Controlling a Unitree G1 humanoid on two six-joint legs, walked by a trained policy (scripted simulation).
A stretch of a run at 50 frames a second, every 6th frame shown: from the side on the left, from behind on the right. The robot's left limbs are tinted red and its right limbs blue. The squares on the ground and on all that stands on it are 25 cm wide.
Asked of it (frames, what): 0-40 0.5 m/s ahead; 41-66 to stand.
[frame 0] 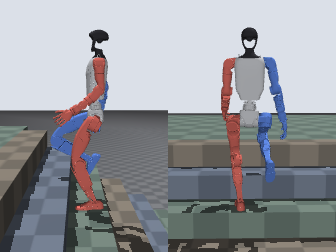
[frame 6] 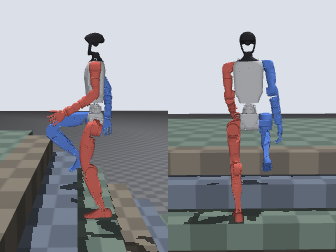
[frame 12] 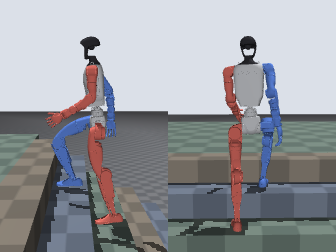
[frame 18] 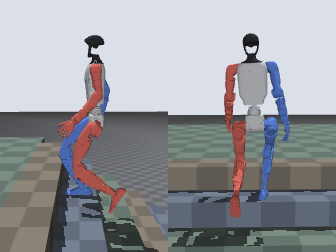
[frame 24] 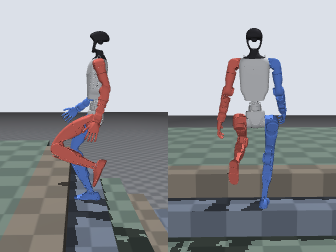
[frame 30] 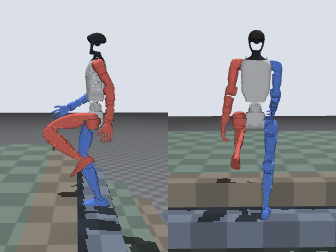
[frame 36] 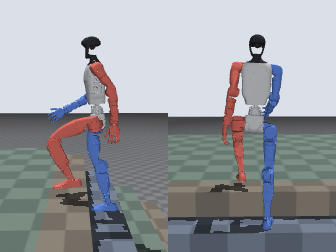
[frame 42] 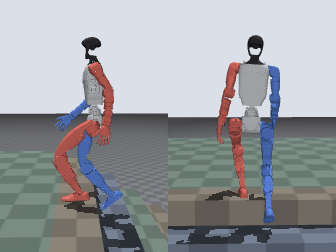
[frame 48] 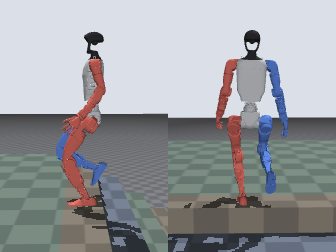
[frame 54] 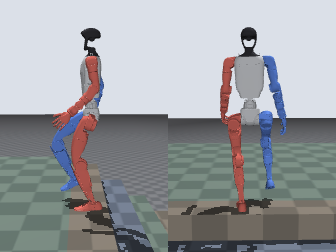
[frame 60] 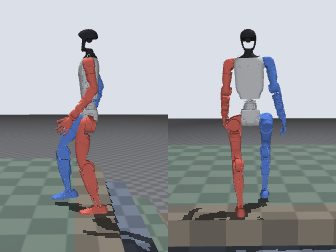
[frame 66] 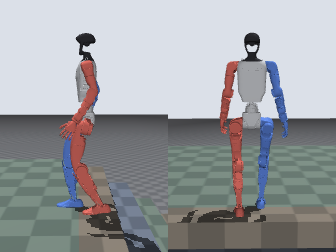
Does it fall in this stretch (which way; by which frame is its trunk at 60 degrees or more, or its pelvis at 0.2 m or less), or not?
no
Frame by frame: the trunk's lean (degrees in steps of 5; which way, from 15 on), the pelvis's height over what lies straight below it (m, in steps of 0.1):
0: 5, 0.7
6: 0, 0.8
12: 5, 0.8
18: 5, 0.7
24: 5, 0.7
30: 0, 0.8
36: 5, 0.8
42: 5, 0.6
48: 0, 0.7
54: 0, 0.8
60: 0, 0.8
66: 0, 0.8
